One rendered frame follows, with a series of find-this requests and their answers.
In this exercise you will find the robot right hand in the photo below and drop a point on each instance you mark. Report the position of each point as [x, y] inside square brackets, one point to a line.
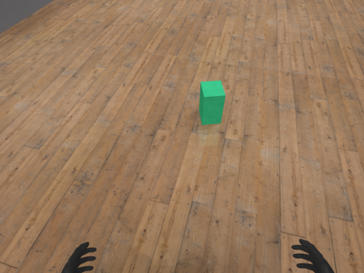
[320, 265]

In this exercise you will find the carton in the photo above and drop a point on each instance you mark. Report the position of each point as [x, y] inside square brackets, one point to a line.
[212, 98]

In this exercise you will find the robot left hand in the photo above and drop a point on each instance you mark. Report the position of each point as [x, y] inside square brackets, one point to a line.
[75, 260]

